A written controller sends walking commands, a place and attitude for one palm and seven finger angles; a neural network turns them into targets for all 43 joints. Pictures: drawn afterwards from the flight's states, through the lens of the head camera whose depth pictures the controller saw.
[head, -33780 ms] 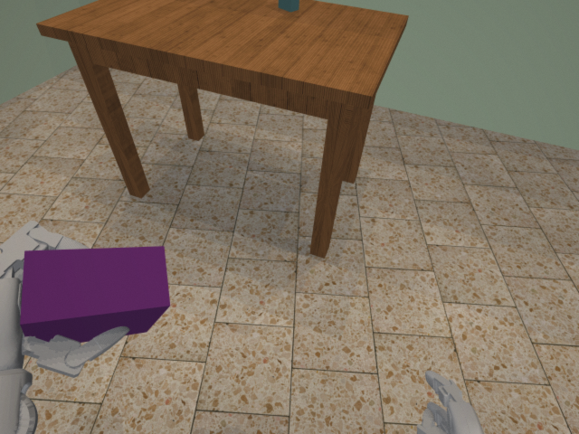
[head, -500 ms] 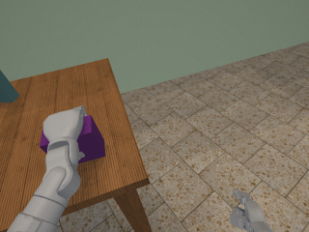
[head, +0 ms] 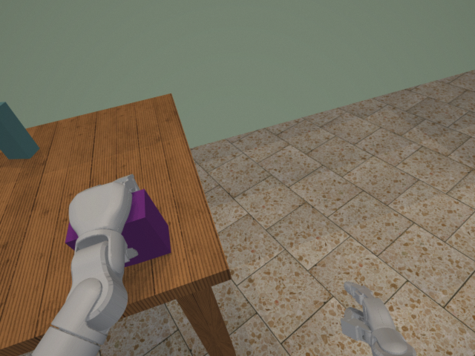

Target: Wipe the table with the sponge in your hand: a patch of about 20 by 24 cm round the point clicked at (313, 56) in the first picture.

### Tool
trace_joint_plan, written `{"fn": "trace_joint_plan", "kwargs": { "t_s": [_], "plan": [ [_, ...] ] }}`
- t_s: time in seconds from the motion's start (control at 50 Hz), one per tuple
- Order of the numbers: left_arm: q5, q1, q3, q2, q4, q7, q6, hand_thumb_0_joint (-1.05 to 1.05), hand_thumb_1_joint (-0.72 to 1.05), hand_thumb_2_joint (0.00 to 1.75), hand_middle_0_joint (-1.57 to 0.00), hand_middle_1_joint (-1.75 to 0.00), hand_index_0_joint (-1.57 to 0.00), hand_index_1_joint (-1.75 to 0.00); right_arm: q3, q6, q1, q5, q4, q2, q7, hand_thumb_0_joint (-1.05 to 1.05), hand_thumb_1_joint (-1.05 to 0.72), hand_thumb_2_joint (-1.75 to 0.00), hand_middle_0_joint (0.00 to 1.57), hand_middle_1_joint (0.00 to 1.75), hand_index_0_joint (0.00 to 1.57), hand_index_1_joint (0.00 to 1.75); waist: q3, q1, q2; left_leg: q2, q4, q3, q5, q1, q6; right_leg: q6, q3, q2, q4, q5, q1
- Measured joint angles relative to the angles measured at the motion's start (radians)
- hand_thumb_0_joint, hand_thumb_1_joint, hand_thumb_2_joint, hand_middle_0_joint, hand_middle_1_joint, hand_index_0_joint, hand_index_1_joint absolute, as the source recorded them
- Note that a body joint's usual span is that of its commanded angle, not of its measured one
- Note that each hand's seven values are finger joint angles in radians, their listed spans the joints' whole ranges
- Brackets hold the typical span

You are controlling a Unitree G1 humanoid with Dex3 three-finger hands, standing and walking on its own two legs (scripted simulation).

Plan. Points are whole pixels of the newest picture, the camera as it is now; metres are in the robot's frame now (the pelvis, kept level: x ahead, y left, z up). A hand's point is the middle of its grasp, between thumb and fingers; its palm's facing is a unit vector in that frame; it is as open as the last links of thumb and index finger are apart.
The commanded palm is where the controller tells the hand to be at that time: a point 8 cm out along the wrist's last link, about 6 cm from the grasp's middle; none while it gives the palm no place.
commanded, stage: slide back across to the middle lane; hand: left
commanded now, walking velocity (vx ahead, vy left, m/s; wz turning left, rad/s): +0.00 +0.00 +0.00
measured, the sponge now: (128, 238) +0.28 +0.25 +0.07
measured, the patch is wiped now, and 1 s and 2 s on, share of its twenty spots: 0.95 0.95 0.95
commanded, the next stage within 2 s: wipe forward along the middle lane in 0.50 s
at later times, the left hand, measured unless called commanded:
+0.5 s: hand (77, 245) +0.23 +0.30 +0.11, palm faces +0.04 -0.02 -1.00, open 10.5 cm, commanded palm +0.20 +0.30 +0.16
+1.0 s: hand (72, 229) +0.26 +0.33 +0.11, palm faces +0.01 +0.01 -1.00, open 10.5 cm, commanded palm +0.23 +0.33 +0.14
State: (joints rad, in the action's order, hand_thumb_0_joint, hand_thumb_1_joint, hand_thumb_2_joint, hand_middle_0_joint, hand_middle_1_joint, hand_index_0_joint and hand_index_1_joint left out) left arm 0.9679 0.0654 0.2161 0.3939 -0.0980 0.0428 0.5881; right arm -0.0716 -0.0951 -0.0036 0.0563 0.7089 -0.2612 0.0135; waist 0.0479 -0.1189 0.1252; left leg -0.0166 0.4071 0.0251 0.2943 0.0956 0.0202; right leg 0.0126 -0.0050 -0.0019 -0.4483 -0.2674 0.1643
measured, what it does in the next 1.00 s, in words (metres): stands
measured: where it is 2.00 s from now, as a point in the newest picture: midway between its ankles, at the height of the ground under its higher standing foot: outside the picture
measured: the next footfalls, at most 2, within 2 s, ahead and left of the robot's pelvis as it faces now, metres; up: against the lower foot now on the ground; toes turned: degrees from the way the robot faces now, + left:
none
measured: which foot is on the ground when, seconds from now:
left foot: down 0.00-1.00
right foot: down 0.00-1.00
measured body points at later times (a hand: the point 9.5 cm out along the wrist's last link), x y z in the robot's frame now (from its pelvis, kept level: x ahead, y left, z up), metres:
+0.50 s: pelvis -0.01 -0.01 +0.00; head -0.02 -0.06 +0.45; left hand +0.22 +0.30 +0.17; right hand +0.23 -0.23 -0.10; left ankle -0.05 +0.11 -0.74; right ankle -0.02 -0.11 -0.74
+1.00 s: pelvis -0.02 -0.01 +0.00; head -0.03 -0.05 +0.45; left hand +0.25 +0.32 +0.17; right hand +0.19 -0.23 -0.11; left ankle -0.05 +0.11 -0.74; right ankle -0.02 -0.11 -0.74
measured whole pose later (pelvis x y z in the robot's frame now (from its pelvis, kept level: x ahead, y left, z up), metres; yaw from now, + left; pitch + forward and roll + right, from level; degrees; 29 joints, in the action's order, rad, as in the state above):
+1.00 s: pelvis -0.02 -0.01 +0.00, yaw +2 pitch -1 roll +0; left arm 0.93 0.18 0.01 0.56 0.21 -0.02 0.30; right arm -0.04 -0.04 0.09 0.04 0.74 -0.28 0.10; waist 0.02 -0.10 0.09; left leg -0.01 0.41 -0.01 0.25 0.15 0.01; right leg 0.02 -0.04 -0.01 -0.42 -0.22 0.19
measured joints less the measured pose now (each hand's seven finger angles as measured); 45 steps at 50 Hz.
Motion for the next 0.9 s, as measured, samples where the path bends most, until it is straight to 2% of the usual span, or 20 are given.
{"fn": "trace_joint_plan", "kwargs": {
  "t_s": [0.18, 0.26, 0.44, 0.64, 0.9],
  "plan": [
    [-0.02, -0.017, -0.057, 0.053, -0.001, -0.032, -0.021, -0.01, -0.53, 1.05, -0.67, -1.33, -0.68, -1.34, -0.006, -0.005, 0.009, -0.008, -0.004, -0.003, 0.014, 0.02, -0.9, -0.9, 0.2, 0.3, 0.2, 0.29, -0.009, 0.011, -0.012, 0.013, -0.007, 0.008, -0.003, -0.01, -0.01, 0.01, 0.007, -0.013, 0.003, 0.005, -0.004],
    [-0.045, -0.064, -0.104, 0.083, -0.025, -0.048, -0.035, -0.01, -0.53, 1.05, -0.68, -1.33, -0.69, -1.34, 0.004, -0.005, 0.021, -0.012, -0.005, -0.013, 0.017, 0.02, -0.9, -0.9, 0.2, 0.3, 0.2, 0.29, -0.009, 0.014, -0.01, 0.017, -0.008, 0.009, -0.002, -0.016, -0.013, 0.014, 0.008, -0.018, 0.003, 0.004, -0.009],
    [-0.055, -0.136, -0.168, 0.141, -0.04, -0.067, -0.088, -0.01, -0.53, 1.05, -0.68, -1.33, -0.69, -1.34, 0.027, 0.006, 0.04, -0.017, -0.003, -0.037, 0.041, 0.02, -0.9, -0.9, 0.2, 0.3, 0.2, 0.29, -0.027, 0.003, -0.013, 0.02, 0.002, -0.012, -0.003, -0.016, -0.017, 0.019, -0.013, -0.019, 0.008, 0.004, -0.023],
    [-0.064, -0.087, -0.208, 0.17, 0.041, -0.074, -0.199, -0.01, -0.54, 1.05, -0.68, -1.33, -0.69, -1.34, 0.03, 0.035, 0.041, -0.022, 0.001, -0.02, 0.072, 0.02, -0.9, -0.9, 0.2, 0.3, 0.2, 0.29, -0.042, -0.001, -0.025, 0.021, 0.004, -0.027, -0.019, 0.007, -0.021, 0.021, -0.028, -0.019, 0.022, 0.024, -0.012],
    [-0.033, 0.083, -0.199, 0.162, 0.254, -0.061, -0.253, 0.0, -0.54, 1.05, -0.69, -1.32, -0.7, -1.33, 0.029, 0.057, 0.071, -0.02, 0.029, -0.016, 0.081, 0.02, -0.9, -0.9, 0.2, 0.3, 0.2, 0.29, -0.036, 0.009, -0.028, 0.011, 0.002, -0.034, -0.039, 0.041, -0.014, 0.015, -0.034, -0.009, 0.034, 0.046, 0.013]
  ]
}}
